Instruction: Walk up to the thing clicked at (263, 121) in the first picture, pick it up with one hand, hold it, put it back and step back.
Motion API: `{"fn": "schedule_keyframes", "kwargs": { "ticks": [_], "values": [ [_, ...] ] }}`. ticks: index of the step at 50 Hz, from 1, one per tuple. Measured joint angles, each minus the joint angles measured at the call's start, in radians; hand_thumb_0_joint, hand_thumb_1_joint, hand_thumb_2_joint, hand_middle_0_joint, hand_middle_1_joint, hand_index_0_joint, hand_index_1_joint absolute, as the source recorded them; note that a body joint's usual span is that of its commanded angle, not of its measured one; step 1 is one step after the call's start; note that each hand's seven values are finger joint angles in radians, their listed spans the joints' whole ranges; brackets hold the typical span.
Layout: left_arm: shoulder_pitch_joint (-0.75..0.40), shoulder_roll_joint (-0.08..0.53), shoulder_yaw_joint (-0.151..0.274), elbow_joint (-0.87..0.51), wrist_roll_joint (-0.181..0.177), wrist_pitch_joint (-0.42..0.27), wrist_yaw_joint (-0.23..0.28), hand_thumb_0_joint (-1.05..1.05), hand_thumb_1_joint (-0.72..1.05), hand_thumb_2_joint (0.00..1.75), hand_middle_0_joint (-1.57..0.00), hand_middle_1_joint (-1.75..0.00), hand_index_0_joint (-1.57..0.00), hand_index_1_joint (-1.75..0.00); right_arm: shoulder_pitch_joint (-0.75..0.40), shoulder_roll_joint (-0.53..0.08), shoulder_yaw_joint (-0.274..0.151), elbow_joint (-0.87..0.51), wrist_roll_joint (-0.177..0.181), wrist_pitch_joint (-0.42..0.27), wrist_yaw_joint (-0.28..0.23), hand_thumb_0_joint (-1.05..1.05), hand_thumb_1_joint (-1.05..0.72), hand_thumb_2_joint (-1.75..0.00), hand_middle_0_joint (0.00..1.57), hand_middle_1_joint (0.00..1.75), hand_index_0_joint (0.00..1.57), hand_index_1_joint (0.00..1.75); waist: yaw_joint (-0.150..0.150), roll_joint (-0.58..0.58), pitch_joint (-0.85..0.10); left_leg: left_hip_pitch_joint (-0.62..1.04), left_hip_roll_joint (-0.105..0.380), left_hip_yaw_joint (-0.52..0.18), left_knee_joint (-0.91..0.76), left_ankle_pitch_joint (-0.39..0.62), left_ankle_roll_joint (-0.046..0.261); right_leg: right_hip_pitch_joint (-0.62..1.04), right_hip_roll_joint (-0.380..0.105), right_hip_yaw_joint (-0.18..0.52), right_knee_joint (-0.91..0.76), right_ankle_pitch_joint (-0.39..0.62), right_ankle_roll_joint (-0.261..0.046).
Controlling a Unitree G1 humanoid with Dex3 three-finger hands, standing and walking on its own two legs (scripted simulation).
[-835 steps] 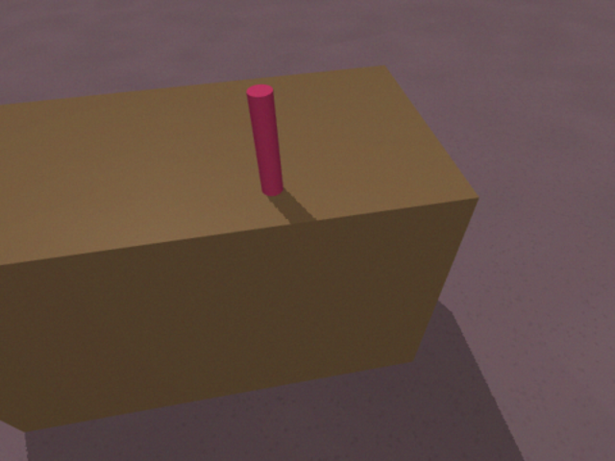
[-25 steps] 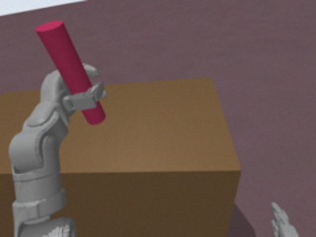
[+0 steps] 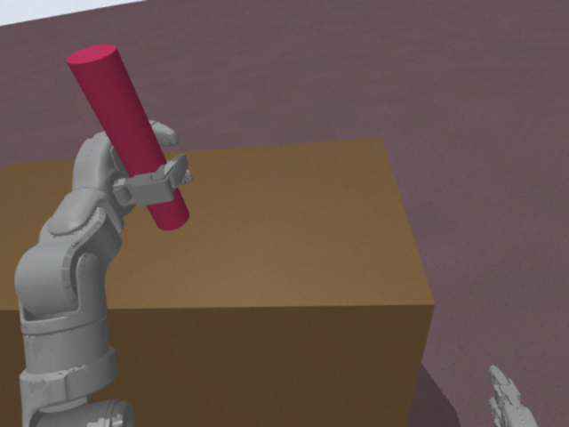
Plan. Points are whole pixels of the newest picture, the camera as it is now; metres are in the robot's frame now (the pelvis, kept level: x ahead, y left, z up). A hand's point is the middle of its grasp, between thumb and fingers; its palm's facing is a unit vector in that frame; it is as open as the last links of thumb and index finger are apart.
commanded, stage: hold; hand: left
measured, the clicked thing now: (140, 152) +0.33 +0.17 +0.31
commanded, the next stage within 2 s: crouch in 1.40 s
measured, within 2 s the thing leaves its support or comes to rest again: neither
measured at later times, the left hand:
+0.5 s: hand (162, 166) +0.34 +0.16 +0.29, palm faces +0.09 -1.00 -0.01, open 5.5 cm
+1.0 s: hand (164, 166) +0.34 +0.16 +0.29, palm faces +0.09 -1.00 +0.00, open 5.5 cm
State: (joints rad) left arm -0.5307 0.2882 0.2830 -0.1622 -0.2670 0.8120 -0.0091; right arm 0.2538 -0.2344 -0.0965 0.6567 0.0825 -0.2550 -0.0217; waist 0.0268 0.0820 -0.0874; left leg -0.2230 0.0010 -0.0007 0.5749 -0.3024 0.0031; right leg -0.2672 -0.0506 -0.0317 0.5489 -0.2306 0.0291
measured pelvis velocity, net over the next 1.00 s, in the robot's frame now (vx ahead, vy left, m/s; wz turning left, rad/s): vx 0.00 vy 0.00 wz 0.00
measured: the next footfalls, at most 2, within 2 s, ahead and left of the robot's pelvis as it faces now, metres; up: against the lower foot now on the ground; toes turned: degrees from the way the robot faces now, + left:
none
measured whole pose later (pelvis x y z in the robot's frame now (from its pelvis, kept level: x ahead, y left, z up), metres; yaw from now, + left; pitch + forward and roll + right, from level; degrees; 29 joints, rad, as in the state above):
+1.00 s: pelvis +0.00 +0.00 +0.00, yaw +0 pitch -3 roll +0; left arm -0.54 0.29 0.29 -0.13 -0.26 0.81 0.00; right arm 0.26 -0.23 -0.09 0.65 0.08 -0.25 -0.02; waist 0.02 0.08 -0.09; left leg -0.22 0.00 0.00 0.57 -0.30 0.00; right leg -0.27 -0.05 -0.03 0.55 -0.23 0.03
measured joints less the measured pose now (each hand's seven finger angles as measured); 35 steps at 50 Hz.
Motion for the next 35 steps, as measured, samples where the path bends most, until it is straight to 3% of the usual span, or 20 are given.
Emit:
{"fn": "schedule_keyframes", "kwargs": {
  "ticks": [10,35],
  "values": [
    [-0.01,-0.007,0.005,0.0,0.002,-0.004,0.019,-0.01,0.08,1.19,-0.96,-1.17,-1.03,-1.16,0.001,0.005,-0.003,-0.005,-0.002,-0.006,-0.004,-0.02,0.56,-0.05,0.05,0.05,0.06,0.05,-0.003,-0.001,0.002,-0.001,0.0,0.002,0.003,-0.003,0.0,-0.004,0.0,0.003,0.007,-0.004,0.0],
    [0.008,-0.005,0.007,-0.013,0.003,-0.003,0.005,0.0,0.09,1.19,-0.96,-1.18,-1.03,-1.16,0.002,0.0,-0.007,-0.005,-0.004,0.001,-0.001,-0.02,0.56,-0.05,0.05,0.05,0.06,0.05,0.0,0.001,0.002,0.003,0.002,0.001,0.002,-0.006,-0.002,-0.001,0.002,0.002,0.008,-0.009,-0.002]
  ]
}}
